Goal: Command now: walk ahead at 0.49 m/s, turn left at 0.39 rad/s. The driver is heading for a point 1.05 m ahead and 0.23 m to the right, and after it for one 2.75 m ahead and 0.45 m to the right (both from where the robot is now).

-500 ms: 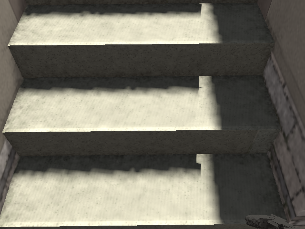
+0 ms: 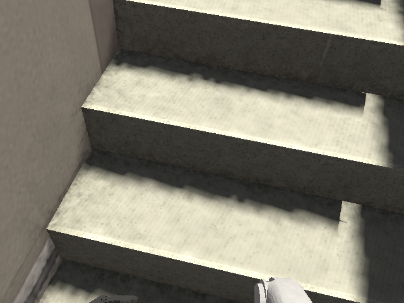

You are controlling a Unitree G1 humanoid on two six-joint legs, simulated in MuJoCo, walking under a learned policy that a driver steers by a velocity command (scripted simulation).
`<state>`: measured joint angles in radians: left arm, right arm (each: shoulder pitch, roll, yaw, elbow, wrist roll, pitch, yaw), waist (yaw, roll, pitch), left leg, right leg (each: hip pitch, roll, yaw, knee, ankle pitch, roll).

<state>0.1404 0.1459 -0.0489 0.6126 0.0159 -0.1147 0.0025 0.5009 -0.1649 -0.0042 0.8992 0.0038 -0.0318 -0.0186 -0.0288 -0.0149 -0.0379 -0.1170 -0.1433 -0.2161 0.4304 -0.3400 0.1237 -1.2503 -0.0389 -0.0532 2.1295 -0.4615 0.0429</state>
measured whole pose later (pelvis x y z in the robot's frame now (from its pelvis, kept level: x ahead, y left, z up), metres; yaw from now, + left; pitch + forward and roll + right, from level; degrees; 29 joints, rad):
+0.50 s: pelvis +0.28 -0.02 +0.17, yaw +0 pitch +4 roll +1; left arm 0.51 0.15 -0.01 0.99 0.11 -0.09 -0.02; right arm 0.04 -0.14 0.06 0.72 -0.06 -0.05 0.09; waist 0.11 0.00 -0.12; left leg -1.21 0.02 -0.07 2.02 -0.12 0.16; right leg -0.29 0.03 -0.03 0.56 -0.33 -0.08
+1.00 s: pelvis +0.53 +0.08 +0.32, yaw -16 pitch +5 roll +3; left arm 0.06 0.25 0.07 0.88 -0.01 -0.04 -0.04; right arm 0.32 -0.20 -0.04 0.96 -0.05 -0.09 0.03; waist -0.03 -0.04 -0.07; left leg -0.49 0.07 0.23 0.67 -0.25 0.03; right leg -1.00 -0.12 0.04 1.60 -0.19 -0.07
